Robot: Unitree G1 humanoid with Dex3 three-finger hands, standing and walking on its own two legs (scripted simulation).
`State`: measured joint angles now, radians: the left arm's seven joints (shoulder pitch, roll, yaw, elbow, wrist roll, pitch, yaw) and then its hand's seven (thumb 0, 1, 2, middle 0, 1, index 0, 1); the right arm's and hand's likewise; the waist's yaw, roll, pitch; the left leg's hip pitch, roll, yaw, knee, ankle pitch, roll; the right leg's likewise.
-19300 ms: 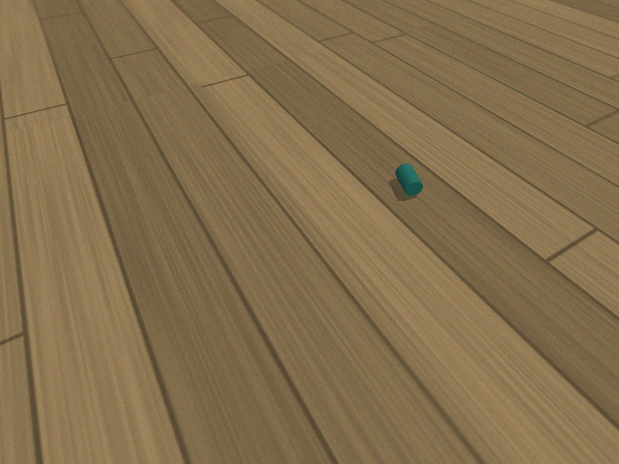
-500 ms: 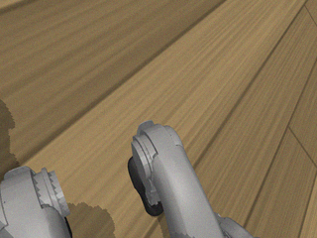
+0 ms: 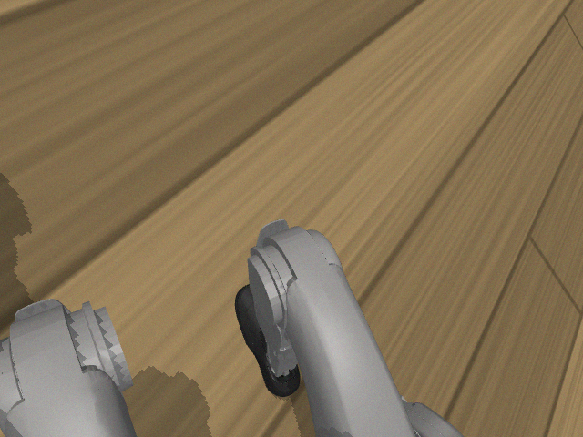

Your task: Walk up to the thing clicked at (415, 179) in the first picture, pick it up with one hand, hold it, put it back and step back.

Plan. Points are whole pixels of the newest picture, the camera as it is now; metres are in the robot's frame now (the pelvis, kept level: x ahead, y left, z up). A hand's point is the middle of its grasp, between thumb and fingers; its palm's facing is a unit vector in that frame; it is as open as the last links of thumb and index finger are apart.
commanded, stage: close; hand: left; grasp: from above
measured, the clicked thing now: out of the picture +0.47 +0.29 -0.26
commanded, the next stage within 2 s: settle in 0.70 s
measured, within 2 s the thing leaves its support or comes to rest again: leaves its support in 1.16 s
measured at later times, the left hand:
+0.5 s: hand out of the picture +0.45 +0.30 -0.23, palm faces -0.41 -0.14 -0.90, open 11.4 cm
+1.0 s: hand out of the picture +0.46 +0.30 -0.23, palm faces -0.42 -0.14 -0.90, open 11.2 cm
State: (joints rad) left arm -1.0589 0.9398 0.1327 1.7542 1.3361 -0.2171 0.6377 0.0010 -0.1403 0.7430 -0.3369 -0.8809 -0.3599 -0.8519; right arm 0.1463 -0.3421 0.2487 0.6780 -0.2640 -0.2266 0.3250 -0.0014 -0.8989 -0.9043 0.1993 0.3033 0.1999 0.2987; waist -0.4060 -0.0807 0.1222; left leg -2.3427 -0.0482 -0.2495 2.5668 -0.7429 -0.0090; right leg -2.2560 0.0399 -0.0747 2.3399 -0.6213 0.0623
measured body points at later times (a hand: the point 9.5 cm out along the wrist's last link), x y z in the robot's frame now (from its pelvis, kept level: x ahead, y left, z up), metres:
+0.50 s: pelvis +0.00 +0.00 +0.00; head +0.26 +0.12 +0.34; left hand +0.47 +0.30 -0.18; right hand +0.03 -0.25 -0.05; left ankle +0.06 +0.12 -0.27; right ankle +0.13 -0.15 -0.27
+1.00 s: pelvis +0.00 +0.00 +0.01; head +0.27 +0.12 +0.35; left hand +0.47 +0.30 -0.18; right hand +0.04 -0.25 -0.05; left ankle +0.06 +0.12 -0.27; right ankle +0.13 -0.15 -0.27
